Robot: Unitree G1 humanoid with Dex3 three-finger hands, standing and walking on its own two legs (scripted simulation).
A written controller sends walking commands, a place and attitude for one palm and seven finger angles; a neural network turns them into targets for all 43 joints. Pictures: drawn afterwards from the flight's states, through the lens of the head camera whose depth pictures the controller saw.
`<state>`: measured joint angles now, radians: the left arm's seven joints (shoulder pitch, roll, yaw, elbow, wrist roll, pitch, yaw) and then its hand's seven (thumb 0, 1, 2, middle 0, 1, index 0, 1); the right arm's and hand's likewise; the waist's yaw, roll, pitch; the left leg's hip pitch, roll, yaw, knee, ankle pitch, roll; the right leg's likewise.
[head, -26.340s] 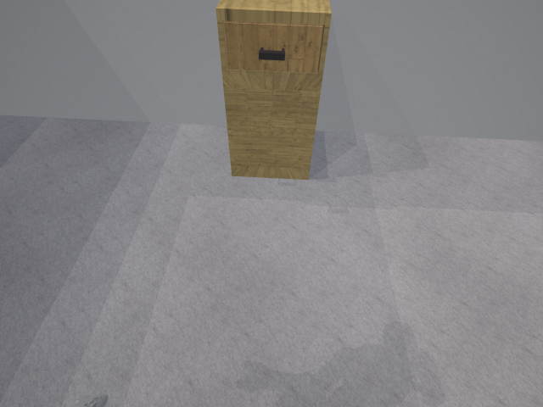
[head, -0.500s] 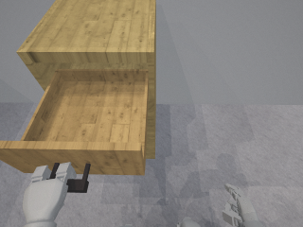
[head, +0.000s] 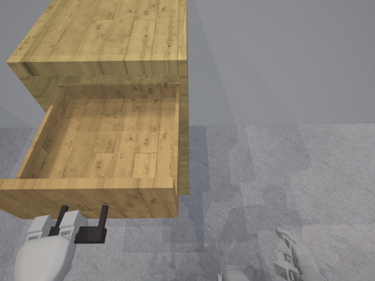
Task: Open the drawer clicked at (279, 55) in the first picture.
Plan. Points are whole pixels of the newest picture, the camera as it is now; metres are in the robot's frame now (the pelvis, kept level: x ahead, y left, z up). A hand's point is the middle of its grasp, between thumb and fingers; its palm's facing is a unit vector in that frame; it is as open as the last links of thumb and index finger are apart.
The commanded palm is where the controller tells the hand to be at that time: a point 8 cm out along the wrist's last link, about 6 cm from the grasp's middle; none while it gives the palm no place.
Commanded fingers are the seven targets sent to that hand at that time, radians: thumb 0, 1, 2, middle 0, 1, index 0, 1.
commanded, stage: open the thumb to release the handle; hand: left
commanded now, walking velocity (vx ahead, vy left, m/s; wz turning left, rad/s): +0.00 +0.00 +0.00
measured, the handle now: (81, 222) +0.23 +0.24 +0.00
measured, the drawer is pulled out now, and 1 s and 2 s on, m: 0.30 0.30 0.30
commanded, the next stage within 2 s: lift the hand off the handle in 0.48 s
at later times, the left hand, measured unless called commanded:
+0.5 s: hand (62, 261) +0.16 +0.26 -0.01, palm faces +0.00 -0.03 -1.00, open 12.6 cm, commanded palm +0.14 +0.25 +0.03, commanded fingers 0.00 -0.50 0.30 -0.30 -1.20 -0.30 -1.20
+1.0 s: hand (63, 248) +0.18 +0.26 -0.01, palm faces +0.00 -0.02 -1.00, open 13.8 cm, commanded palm +0.16 +0.25 +0.05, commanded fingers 0.00 -0.50 0.30 -0.30 -1.20 -0.30 -1.20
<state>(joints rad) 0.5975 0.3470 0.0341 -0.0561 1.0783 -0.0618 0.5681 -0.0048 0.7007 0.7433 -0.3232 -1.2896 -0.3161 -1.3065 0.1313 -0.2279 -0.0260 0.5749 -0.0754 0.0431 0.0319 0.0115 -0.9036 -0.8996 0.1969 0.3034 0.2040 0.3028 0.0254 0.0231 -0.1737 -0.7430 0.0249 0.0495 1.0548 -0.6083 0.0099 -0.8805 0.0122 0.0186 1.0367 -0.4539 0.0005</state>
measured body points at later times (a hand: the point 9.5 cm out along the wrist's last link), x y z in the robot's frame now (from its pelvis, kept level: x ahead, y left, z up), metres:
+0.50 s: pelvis -0.03 -0.02 +0.01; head +0.03 -0.03 +0.45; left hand +0.15 +0.25 +0.04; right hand +0.19 -0.24 -0.10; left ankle -0.06 +0.11 -0.67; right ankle +0.02 -0.12 -0.67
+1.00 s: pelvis -0.04 -0.02 +0.01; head +0.02 -0.04 +0.45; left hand +0.17 +0.26 +0.05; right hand +0.16 -0.25 -0.11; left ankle -0.06 +0.11 -0.67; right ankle +0.02 -0.12 -0.67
